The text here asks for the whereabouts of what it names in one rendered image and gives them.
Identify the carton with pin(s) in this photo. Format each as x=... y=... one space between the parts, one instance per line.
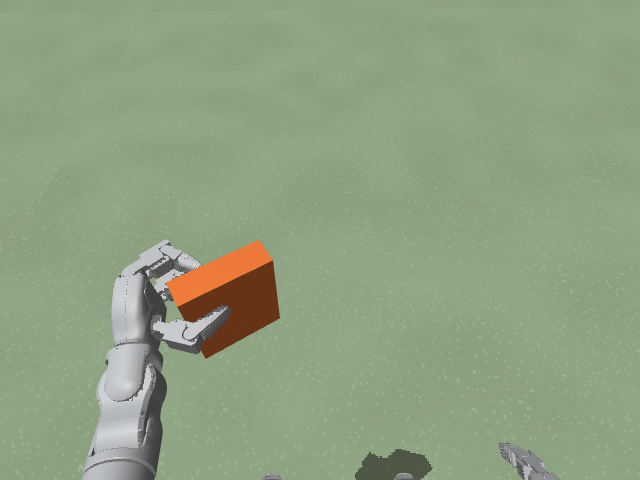
x=244 y=280

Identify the right robot hand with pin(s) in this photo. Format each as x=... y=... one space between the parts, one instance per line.
x=529 y=466

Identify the left robot arm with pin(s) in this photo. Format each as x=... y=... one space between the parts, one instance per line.
x=130 y=393

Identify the left robot hand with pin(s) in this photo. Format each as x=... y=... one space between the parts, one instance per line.
x=138 y=312

